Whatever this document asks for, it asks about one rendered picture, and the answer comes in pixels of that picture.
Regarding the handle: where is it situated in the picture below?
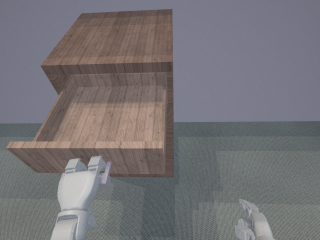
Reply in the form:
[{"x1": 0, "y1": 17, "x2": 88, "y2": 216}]
[{"x1": 60, "y1": 161, "x2": 112, "y2": 188}]

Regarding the robot left hand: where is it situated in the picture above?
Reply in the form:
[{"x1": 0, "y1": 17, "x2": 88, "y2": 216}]
[{"x1": 57, "y1": 155, "x2": 106, "y2": 229}]

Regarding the cabinet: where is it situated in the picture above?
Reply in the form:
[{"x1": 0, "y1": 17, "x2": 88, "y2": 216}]
[{"x1": 40, "y1": 9, "x2": 174, "y2": 178}]

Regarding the drawer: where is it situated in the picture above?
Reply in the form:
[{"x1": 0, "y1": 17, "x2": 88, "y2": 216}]
[{"x1": 6, "y1": 72, "x2": 167, "y2": 174}]

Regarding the robot right hand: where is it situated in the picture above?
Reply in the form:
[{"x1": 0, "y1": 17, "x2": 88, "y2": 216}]
[{"x1": 234, "y1": 199, "x2": 273, "y2": 240}]

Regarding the left robot forearm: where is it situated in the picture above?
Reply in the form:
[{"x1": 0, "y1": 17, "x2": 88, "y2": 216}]
[{"x1": 50, "y1": 209, "x2": 89, "y2": 240}]

